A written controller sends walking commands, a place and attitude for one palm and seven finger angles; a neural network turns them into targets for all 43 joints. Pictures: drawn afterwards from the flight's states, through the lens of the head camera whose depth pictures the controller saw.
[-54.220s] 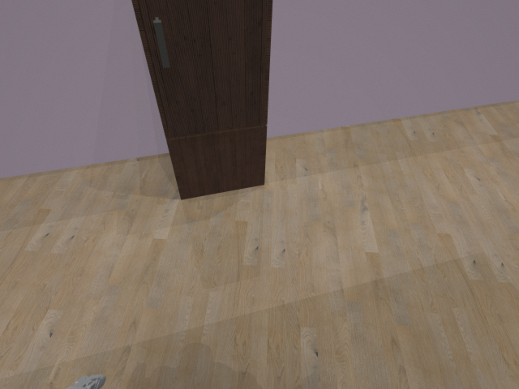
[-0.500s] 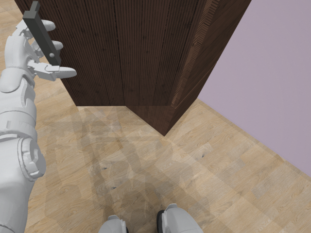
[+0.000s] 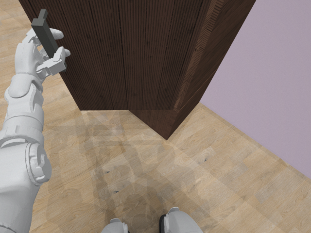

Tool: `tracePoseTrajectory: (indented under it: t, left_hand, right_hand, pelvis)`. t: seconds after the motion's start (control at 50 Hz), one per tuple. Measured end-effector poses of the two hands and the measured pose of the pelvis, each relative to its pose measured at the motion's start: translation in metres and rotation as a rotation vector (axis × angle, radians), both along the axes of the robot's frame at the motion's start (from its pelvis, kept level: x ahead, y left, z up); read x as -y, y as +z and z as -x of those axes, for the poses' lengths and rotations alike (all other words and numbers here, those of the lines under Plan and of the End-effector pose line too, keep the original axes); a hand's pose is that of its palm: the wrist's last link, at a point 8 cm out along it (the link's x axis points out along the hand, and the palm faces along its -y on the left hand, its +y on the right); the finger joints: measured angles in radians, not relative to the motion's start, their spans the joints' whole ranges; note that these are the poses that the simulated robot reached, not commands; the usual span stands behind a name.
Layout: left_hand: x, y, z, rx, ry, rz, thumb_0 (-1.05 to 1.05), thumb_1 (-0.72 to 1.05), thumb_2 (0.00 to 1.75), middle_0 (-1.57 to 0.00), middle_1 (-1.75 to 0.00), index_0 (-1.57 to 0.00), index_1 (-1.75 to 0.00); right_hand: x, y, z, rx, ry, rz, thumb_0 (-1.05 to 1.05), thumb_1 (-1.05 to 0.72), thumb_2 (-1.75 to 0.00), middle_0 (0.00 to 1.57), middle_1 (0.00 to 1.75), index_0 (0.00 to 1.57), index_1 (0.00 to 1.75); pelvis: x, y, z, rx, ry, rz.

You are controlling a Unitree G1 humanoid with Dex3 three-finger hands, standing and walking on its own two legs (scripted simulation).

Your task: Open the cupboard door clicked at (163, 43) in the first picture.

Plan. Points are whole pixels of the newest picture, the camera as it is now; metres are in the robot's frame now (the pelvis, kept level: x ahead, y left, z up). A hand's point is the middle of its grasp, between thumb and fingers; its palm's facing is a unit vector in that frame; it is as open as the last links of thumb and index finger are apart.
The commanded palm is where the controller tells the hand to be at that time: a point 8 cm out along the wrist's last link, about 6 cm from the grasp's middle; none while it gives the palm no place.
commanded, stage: pull the door open along its arc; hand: left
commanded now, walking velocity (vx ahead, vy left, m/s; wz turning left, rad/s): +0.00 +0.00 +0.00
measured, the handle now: (53, 42) +0.58 +0.20 +0.10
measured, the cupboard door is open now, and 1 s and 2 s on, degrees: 43 75 85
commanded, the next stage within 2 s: open thumb and fingers to let go in 1.22 s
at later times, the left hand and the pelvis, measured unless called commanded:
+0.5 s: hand (60, 81) +0.46 +0.18 +0.09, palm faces -0.03 -1.00 -0.02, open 6.0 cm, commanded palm +0.41 +0.23 +0.09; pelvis +0.00 -0.01 +0.01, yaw -1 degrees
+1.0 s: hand (95, 130) +0.33 +0.10 +0.09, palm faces +0.41 -0.91 +0.00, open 6.2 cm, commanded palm +0.28 +0.14 +0.09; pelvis -0.01 -0.03 +0.02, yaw +2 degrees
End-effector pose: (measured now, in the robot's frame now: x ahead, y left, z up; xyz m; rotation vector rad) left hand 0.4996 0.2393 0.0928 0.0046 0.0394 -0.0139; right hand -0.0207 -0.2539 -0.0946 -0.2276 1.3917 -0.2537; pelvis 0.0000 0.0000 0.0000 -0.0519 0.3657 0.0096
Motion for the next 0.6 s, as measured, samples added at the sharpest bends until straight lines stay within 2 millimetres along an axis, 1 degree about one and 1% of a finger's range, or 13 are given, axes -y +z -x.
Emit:
tracePoseTrajectory:
  t: [0.22,0.32,0.4,0.46,0.52,0.6]
  left_hand:
    - [0.002,0.0,0.003,0.003,0.016,-0.009,0.0,0.71,0.82,-0.33,-1.33,-0.34,-1.35]
    - [0.002,0.0,0.012,0.011,0.013,-0.013,0.0,0.71,0.8,-0.33,-1.32,-0.34,-1.35]
    - [0.003,-0.001,0.028,0.018,0.006,-0.011,0.0,0.71,0.78,-0.33,-1.32,-0.34,-1.35]
    - [0.005,-0.001,0.045,0.025,-0.007,-0.015,0.0,0.7,0.77,-0.33,-1.32,-0.34,-1.34]
    - [0.01,-0.001,0.067,0.032,-0.024,-0.014,0.01,0.69,0.76,-0.33,-1.33,-0.34,-1.34]
    - [0.019,-0.002,0.097,0.041,-0.02,0.001,0.01,0.68,0.75,-0.34,-1.33,-0.34,-1.33]
  right_hand:
    - [0.004,-0.001,0.002,0.003,0.0,0.0,0.01,-0.9,-0.9,0.2,0.3,0.2,0.3]
    - [0.008,0.0,0.001,0.013,-0.007,-0.002,0.01,-0.91,-0.9,0.2,0.3,0.2,0.3]
    - [0.011,0.002,-0.007,0.043,-0.013,-0.008,0.01,-0.91,-0.9,0.2,0.3,0.2,0.3]
    - [0.013,0.004,-0.02,0.088,-0.011,-0.015,0.01,-0.91,-0.9,0.2,0.3,0.2,0.3]
    - [0.014,0.006,-0.038,0.151,-0.001,-0.024,0.01,-0.91,-0.9,0.2,0.3,0.2,0.3]
    - [0.013,0.01,-0.068,0.253,0.03,-0.037,0.01,-0.91,-0.9,0.2,0.3,0.2,0.3]
  pelvis:
    - [0.003,-0.001,0.003,0.003,-0.002,-0.005]
    - [0.005,0.002,0.001,0.009,-0.012,-0.01]
    - [0.007,0.005,-0.001,0.026,-0.02,-0.014]
    - [0.008,0.008,-0.004,0.044,-0.024,-0.017]
    - [0.009,0.012,-0.005,0.067,-0.027,-0.021]
    - [0.009,0.016,-0.005,0.102,-0.027,-0.026]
